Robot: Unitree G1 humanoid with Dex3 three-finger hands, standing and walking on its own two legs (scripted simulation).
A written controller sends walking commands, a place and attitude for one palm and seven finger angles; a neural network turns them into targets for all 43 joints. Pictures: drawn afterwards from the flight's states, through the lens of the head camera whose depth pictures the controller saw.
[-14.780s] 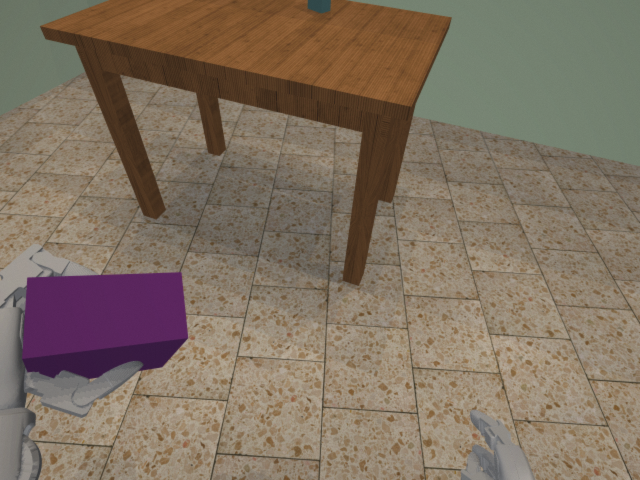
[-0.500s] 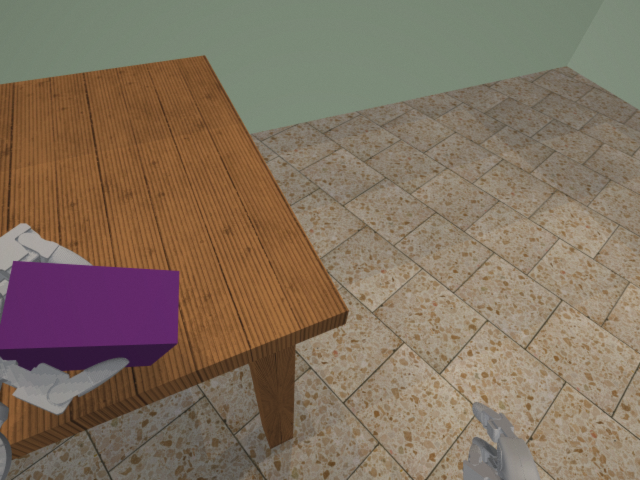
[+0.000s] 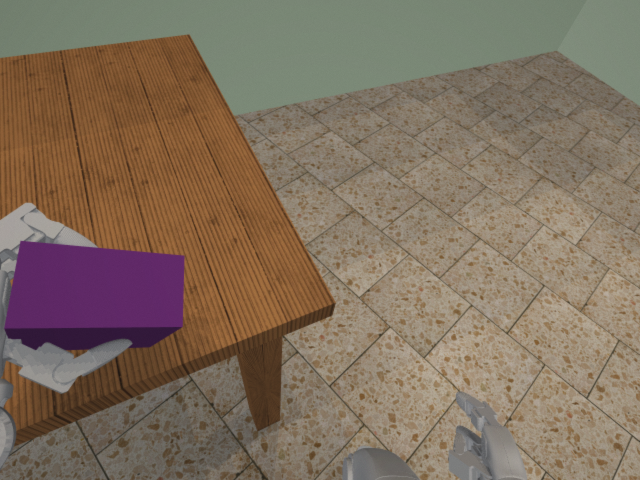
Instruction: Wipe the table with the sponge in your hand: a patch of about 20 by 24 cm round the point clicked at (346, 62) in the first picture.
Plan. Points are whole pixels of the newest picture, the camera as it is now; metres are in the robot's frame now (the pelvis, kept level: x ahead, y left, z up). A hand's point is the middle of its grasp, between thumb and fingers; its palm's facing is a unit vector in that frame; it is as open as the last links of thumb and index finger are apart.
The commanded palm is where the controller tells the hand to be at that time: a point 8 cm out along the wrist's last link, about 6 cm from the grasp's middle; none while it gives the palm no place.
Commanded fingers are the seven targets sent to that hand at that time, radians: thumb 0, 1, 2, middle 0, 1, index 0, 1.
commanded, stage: shuffle to correct the standing spot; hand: left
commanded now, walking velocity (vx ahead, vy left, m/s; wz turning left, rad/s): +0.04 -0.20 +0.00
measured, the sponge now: (121, 305) +0.24 +0.21 +0.13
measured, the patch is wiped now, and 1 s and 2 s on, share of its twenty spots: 0.00 0.00 0.00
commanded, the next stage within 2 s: come to a stop and stand still in 0.08 s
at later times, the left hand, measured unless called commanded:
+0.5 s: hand (141, 319) +0.22 +0.18 +0.16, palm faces +0.41 -0.81 -0.42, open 10.6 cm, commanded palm +0.16 +0.22 +0.18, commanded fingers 0.00 0.10 1.30 -1.20 -1.60 -1.20 -1.60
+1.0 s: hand (155, 294) +0.24 +0.17 +0.17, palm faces +0.32 -0.87 -0.37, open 10.6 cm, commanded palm +0.17 +0.23 +0.18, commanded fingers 0.00 0.10 1.30 -1.20 -1.60 -1.20 -1.60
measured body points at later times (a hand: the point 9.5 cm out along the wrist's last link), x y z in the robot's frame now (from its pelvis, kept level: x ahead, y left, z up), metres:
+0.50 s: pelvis +0.01 -0.07 -0.01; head +0.04 -0.05 +0.44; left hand +0.19 +0.22 +0.18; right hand +0.18 -0.30 -0.08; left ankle +0.01 +0.04 -0.74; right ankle +0.05 -0.18 -0.74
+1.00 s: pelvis +0.01 -0.05 +0.00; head +0.04 -0.03 +0.45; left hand +0.22 +0.22 +0.19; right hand +0.18 -0.27 -0.08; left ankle +0.01 +0.04 -0.74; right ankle +0.05 -0.18 -0.74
